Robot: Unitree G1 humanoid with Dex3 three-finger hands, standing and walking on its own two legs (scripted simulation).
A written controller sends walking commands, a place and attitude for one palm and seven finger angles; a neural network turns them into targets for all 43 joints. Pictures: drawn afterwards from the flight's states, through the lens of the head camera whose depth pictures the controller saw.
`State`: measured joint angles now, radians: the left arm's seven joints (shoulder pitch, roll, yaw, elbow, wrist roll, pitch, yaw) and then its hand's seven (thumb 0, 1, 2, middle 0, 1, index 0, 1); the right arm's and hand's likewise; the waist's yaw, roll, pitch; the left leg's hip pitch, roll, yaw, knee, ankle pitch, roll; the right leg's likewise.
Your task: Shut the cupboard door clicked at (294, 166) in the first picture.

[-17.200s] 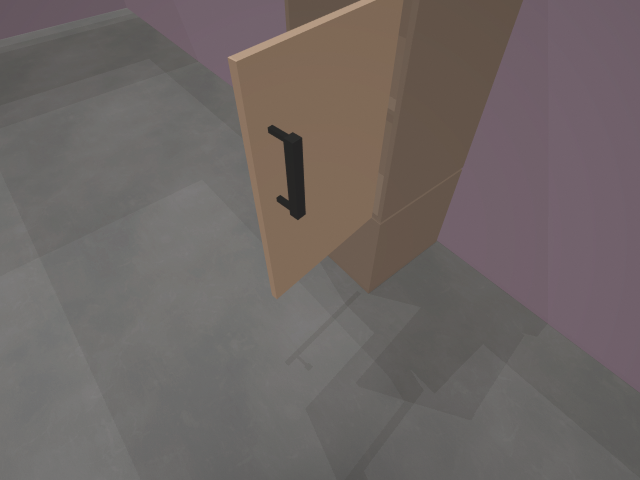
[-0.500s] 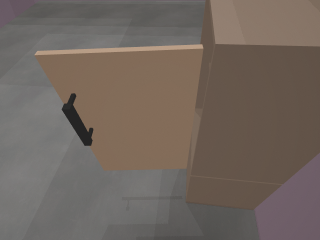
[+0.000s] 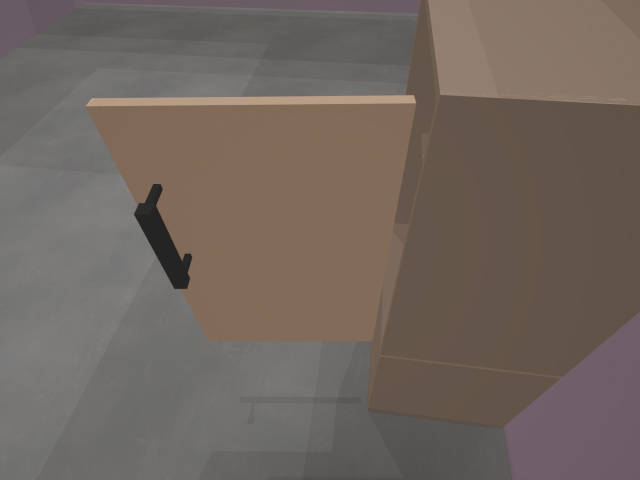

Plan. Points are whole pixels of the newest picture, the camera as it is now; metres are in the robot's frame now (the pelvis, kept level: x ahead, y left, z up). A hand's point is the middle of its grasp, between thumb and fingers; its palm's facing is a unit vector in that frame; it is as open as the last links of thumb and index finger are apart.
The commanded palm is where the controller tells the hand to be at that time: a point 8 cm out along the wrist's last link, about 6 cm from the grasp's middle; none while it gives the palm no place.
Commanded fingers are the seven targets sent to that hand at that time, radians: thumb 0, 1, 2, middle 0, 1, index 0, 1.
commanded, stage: look again from close up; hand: left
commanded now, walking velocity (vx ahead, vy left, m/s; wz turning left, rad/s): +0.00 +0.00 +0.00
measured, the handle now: (169, 239) +0.43 +0.25 +0.04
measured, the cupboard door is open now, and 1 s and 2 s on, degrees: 97 97 97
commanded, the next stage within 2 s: raise the hand and make a fist in 0.14 s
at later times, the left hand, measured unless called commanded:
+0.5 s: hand (182, 401) +0.20 +0.18 +0.02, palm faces +0.14 -0.99 +0.00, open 6.9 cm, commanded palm +0.10 +0.23 -0.05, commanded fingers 0.00 0.90 0.90 -0.44 -0.56 -0.44 -0.56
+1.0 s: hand (195, 444) +0.17 +0.17 -0.03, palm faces -0.11 -0.99 -0.01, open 4.5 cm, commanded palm +0.12 +0.24 -0.01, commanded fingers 0.00 0.90 0.90 -0.90 -1.06 -0.90 -1.06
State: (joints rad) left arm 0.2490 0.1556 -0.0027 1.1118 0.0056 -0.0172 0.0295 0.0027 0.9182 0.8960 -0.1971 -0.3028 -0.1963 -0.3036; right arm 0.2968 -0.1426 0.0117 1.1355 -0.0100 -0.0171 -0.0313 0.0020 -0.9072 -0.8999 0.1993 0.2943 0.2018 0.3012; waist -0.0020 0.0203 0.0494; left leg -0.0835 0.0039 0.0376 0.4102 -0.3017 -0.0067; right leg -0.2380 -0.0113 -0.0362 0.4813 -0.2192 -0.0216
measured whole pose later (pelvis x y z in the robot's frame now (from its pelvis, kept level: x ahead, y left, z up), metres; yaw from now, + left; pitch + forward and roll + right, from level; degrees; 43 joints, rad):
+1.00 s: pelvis -0.05 +0.01 -0.08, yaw +2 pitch +12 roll +0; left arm 0.37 0.23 0.06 -0.13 -0.26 -0.19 -0.28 0.01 0.90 0.90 -0.72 -0.87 -0.72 -0.87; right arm 0.25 -0.17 0.07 0.48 0.05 -0.17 -0.06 0.01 -0.90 -0.90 0.21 0.30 0.21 0.30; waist 0.00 0.04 -0.10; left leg -0.79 0.00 0.00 1.14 -0.56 0.01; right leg -0.89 -0.04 -0.06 1.08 -0.41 -0.01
